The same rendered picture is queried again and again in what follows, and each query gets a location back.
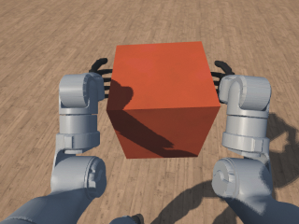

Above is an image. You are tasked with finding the right robot forearm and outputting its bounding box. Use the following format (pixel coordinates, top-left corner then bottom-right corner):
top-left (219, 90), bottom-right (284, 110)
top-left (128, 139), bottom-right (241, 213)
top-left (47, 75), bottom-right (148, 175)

top-left (218, 75), bottom-right (273, 192)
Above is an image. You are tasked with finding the robot right upper arm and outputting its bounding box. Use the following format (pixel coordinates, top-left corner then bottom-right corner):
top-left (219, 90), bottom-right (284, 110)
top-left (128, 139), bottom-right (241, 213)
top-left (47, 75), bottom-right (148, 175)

top-left (211, 157), bottom-right (299, 224)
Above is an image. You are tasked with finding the carton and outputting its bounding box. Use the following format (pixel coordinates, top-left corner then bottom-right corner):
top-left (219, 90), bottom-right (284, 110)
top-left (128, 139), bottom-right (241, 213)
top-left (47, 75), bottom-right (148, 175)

top-left (106, 41), bottom-right (221, 159)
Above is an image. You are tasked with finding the right robot hand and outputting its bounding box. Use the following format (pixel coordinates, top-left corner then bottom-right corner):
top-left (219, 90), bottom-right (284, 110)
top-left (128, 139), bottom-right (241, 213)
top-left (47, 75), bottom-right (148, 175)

top-left (210, 61), bottom-right (235, 104)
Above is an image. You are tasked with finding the robot left upper arm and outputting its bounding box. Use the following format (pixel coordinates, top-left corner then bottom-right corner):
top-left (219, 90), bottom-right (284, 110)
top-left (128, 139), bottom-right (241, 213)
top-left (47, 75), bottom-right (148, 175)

top-left (0, 156), bottom-right (107, 224)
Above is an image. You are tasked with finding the left robot hand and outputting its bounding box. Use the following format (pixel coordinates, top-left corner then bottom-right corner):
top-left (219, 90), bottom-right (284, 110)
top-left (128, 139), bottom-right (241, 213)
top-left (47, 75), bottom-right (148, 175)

top-left (89, 58), bottom-right (113, 99)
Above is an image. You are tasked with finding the left robot forearm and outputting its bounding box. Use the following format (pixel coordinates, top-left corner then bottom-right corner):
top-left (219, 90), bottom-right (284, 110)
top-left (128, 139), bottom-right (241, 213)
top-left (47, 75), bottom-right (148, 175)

top-left (50, 72), bottom-right (106, 189)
